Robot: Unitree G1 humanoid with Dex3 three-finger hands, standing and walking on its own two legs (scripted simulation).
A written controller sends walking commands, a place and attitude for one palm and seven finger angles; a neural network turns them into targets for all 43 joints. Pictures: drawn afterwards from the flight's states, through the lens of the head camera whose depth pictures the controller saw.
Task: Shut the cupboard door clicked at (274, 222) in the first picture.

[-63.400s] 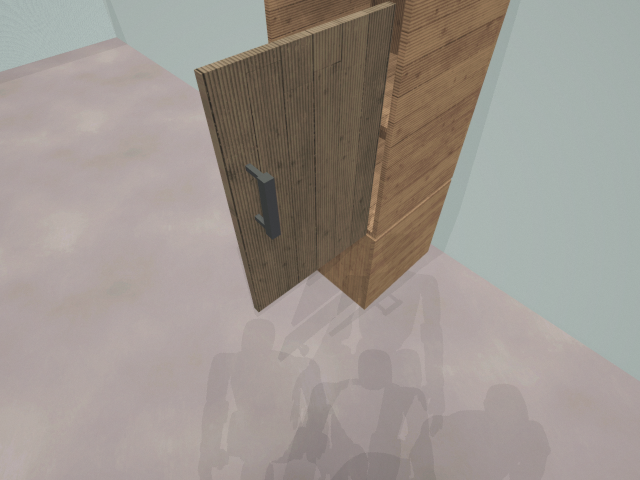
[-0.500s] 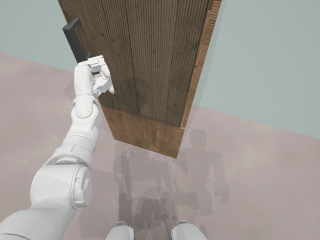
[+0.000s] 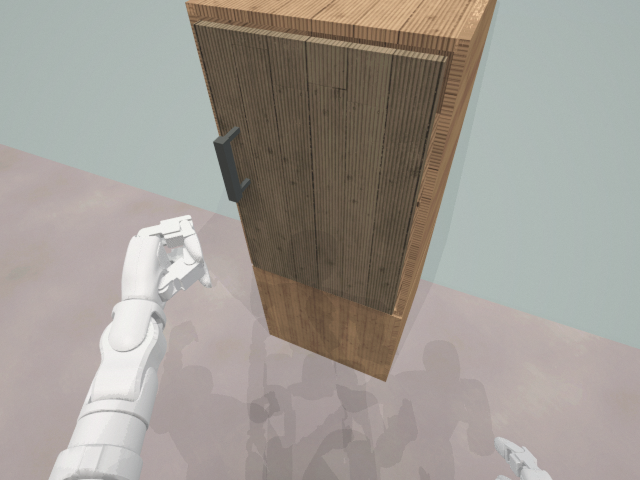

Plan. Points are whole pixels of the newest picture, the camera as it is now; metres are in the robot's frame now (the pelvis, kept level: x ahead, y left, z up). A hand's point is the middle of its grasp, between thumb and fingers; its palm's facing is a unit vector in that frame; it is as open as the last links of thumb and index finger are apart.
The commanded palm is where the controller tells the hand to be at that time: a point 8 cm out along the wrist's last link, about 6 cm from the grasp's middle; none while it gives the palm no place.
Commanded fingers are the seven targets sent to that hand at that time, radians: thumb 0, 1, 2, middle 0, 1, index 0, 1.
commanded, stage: draw the hand back to the body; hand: left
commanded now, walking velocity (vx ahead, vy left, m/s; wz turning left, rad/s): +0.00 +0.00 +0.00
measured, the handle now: (234, 165) +0.64 +0.18 +0.04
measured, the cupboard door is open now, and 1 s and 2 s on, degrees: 0 0 0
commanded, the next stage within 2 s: step back with the hand held close in 1.02 s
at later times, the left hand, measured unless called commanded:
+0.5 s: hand (62, 324) +0.24 +0.25 +0.16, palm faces +0.39 -0.86 -0.34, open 5.0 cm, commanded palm +0.19 +0.29 +0.18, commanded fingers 0.00 0.90 0.90 -0.37 -0.48 -0.37 -0.48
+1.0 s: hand (11, 351) +0.20 +0.27 +0.18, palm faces +0.47 -0.79 -0.39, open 7.4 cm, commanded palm +0.15 +0.30 +0.20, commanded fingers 0.00 0.90 0.90 -0.20 -0.30 -0.20 -0.30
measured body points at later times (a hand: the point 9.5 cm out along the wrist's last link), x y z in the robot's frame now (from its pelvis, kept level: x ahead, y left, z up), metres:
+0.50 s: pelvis +0.02 +0.01 +0.03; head +0.00 -0.02 +0.47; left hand +0.21 +0.30 +0.18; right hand +0.22 -0.19 -0.06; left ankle +0.02 +0.12 -0.72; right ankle -0.01 -0.10 -0.72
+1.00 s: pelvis +0.02 +0.00 +0.03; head -0.01 -0.03 +0.47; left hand +0.17 +0.31 +0.20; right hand +0.22 -0.21 -0.06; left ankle +0.02 +0.12 -0.72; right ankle -0.01 -0.10 -0.72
